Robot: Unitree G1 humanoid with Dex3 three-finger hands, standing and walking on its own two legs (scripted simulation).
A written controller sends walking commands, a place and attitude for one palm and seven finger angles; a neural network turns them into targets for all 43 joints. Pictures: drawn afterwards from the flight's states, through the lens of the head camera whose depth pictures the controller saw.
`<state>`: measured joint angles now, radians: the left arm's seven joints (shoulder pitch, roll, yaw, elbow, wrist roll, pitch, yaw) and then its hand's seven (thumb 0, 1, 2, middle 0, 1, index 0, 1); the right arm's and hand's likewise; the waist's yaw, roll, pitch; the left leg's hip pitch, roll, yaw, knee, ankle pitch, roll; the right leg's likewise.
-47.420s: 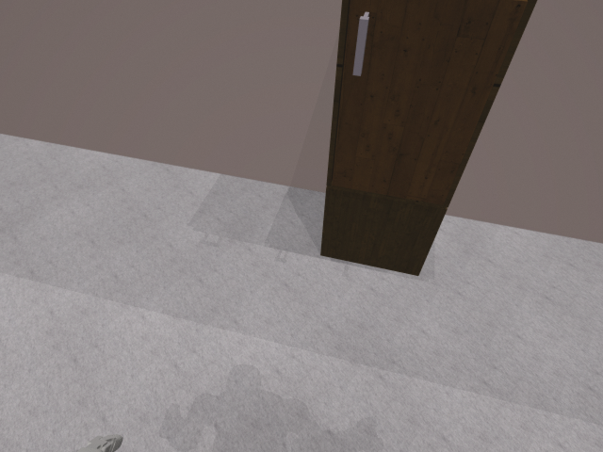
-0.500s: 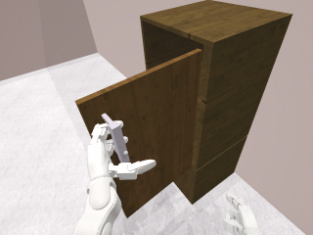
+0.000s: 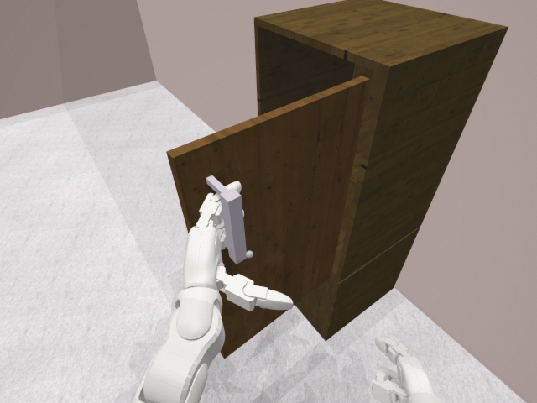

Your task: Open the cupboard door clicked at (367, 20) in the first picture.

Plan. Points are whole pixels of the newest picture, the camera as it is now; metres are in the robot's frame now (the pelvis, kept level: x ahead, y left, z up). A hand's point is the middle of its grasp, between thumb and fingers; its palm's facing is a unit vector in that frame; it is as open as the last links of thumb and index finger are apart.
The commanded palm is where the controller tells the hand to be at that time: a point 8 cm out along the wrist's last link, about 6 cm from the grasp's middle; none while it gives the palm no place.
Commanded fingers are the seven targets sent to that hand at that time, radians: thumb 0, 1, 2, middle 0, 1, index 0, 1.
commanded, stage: slide the hand sideways off the handle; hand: left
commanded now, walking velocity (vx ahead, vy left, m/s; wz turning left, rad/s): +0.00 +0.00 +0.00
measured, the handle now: (226, 220) +0.33 +0.09 +0.14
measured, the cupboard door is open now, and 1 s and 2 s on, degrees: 93 95 95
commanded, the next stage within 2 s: draw the hand back to the body in 1.10 s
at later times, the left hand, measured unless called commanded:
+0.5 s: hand (225, 281) +0.23 +0.08 +0.14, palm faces -0.10 -1.00 +0.00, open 16.4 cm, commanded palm +0.20 +0.13 +0.14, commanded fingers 0.00 -0.50 0.30 -0.15 -0.30 -0.15 -0.30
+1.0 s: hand (187, 308) +0.19 +0.12 +0.13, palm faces -0.01 -1.00 -0.04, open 16.3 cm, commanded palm +0.16 +0.18 +0.14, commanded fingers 0.00 -0.50 0.30 -0.15 -0.30 -0.15 -0.30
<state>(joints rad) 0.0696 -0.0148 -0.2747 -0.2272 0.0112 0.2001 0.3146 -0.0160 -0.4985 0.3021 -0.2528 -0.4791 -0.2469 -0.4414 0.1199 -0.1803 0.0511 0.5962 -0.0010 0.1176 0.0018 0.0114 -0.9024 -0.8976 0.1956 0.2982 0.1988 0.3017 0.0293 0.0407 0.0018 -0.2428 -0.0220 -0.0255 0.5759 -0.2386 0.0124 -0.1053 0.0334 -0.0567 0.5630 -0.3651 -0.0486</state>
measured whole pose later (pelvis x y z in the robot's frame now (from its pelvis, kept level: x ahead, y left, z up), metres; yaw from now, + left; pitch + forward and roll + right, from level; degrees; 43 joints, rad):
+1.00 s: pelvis +0.01 +0.00 +0.00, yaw -1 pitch -3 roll +0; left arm 0.55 0.18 -0.05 -0.58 -0.17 0.12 -0.04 -0.02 -0.50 0.30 -0.16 -0.31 -0.15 -0.30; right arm 0.21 -0.23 0.07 0.47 0.04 0.00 -0.03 0.01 -0.90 -0.90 0.20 0.30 0.20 0.30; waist 0.04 0.06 -0.05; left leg -0.29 0.00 -0.02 0.61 -0.28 0.01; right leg -0.14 0.05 -0.04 0.58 -0.38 -0.05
